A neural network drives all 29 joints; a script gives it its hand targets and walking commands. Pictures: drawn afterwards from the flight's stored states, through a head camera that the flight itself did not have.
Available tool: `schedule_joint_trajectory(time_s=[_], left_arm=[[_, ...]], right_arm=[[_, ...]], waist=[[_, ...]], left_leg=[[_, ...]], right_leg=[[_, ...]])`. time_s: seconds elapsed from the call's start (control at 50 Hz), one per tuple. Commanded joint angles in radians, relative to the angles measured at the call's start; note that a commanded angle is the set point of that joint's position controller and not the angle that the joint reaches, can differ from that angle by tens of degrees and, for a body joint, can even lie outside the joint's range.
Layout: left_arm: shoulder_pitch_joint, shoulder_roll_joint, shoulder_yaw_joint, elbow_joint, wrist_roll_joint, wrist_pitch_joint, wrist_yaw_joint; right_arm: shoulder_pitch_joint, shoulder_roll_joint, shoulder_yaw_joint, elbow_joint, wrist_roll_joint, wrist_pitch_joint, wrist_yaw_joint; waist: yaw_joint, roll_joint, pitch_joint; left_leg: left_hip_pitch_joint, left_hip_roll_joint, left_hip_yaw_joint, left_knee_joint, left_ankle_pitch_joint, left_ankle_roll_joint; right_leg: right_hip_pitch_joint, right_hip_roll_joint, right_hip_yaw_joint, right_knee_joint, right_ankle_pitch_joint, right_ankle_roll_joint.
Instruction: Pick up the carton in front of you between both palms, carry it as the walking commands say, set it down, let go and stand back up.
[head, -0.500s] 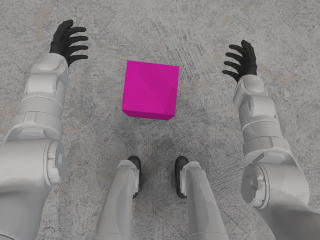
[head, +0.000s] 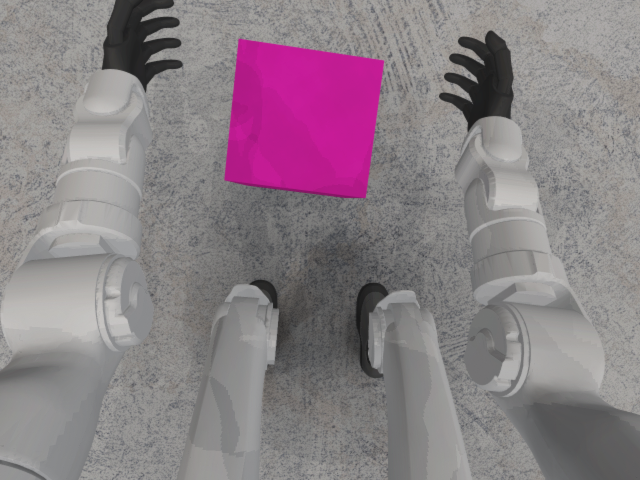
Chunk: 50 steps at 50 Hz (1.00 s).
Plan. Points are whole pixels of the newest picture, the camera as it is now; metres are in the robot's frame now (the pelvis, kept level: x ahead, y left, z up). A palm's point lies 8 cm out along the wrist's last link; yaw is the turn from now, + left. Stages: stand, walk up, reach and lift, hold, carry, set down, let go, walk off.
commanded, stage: reach and lift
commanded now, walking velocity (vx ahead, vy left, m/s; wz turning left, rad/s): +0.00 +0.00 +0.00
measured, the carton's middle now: (303, 134) +0.50 +0.05 -0.43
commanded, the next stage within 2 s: none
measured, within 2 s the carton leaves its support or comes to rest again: leaves its support in 1.36 s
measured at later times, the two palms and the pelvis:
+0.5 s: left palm (187, 113) +0.50 +0.23 -0.35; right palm (424, 140) +0.49 -0.14 -0.35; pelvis -0.05 -0.01 -0.17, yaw -1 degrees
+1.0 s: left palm (203, 114) +0.51 +0.21 -0.36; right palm (414, 140) +0.49 -0.13 -0.36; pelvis -0.05 -0.01 -0.18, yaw -1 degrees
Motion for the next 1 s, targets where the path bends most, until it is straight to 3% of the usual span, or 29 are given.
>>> schedule_joint_trajectory(time_s=[0.0,0.14,0.3,0.42,0.48,0.52,0.56,0.66,0.72,0.84,0.98], left_arm=[[-0.241,0.177,-0.052,-0.114,-0.072,-0.023,0.017],[-0.392,0.273,-0.155,-0.114,-0.191,-0.003,0.03],[-0.527,0.296,-0.193,0.044,-0.208,0.014,0.03],[-0.595,0.301,-0.226,0.128,-0.22,-0.019,0.036],[-0.635,0.304,-0.258,0.118,-0.244,-0.035,0.047],[-0.661,0.31,-0.268,0.094,-0.262,-0.046,0.055],[-0.661,0.317,-0.283,0.075,-0.285,-0.054,0.061],[-0.602,0.273,-0.305,0.083,-0.289,-0.055,0.077],[-0.563,0.265,-0.293,0.115,-0.274,-0.052,0.08],[-0.586,0.246,-0.287,0.133,-0.262,-0.05,0.071],[-0.669,0.15,-0.355,0.131,-0.286,-0.045,0.058]], right_arm=[[-0.198,-0.116,0.068,-0.108,0.067,-0.015,-0.023],[-0.357,-0.174,0.167,-0.126,0.19,0.023,-0.06],[-0.5,-0.204,0.161,0.036,0.199,0.036,-0.06],[-0.571,-0.241,0.155,0.14,0.197,-0.009,-0.043],[-0.6,-0.261,0.171,0.144,0.218,-0.032,-0.04],[-0.629,-0.272,0.188,0.128,0.236,-0.045,-0.043],[-0.626,-0.274,0.2,0.118,0.246,-0.052,-0.047],[-0.563,-0.24,0.232,0.134,0.284,-0.059,-0.044],[-0.539,-0.229,0.23,0.149,0.278,-0.056,-0.044],[-0.56,-0.227,0.203,0.168,0.246,-0.057,-0.045],[-0.637,-0.147,0.231,0.17,0.245,-0.057,-0.045]], waist=[[0.017,0.061,-1.064],[0.028,0.076,-1.127],[0.023,0.074,-0.883],[0.016,0.073,-0.766],[0.011,0.077,-0.803],[0.027,0.045,-0.826],[0.019,0.031,-0.853],[0.028,0.065,-0.876],[0.034,0.063,-0.83],[0.017,0.055,-0.732],[0.008,0.05,-0.713]], left_leg=[[0.586,-0.016,0.06,0.063,0.573,-0.032],[0.477,0.002,0.088,0.23,0.367,-0.031],[0.311,0.034,0.084,0.336,0.121,-0.017],[0.284,0.044,0.059,0.423,0.157,-0.018],[0.331,0.045,0.052,0.468,0.225,-0.02],[0.309,0.041,0.051,0.488,0.25,-0.018],[0.34,0.038,0.045,0.511,0.295,-0.016],[0.421,0.029,0.048,0.532,0.375,-0.017],[0.388,0.028,0.047,0.524,0.347,-0.016],[0.282,0.029,0.048,0.51,0.246,-0.015],[0.254,0.024,0.051,0.491,0.187,-0.01]], right_leg=[[0.45,0.054,-0.098,0.104,0.465,0.031],[0.46,0.05,-0.115,0.283,0.32,0.017],[0.332,0.028,-0.119,0.396,0.111,0.011],[0.255,0.018,-0.119,0.492,0.14,0.014],[0.255,0.016,-0.124,0.537,0.194,0.014],[0.288,0.015,-0.123,0.566,0.23,0.013],[0.292,0.018,-0.131,0.588,0.267,0.016],[0.252,0.031,-0.137,0.603,0.306,0.017],[0.227,0.036,-0.134,0.596,0.279,0.016],[0.211,0.032,-0.121,0.574,0.215,0.013],[0.261,0.041,-0.119,0.558,0.187,0.003]])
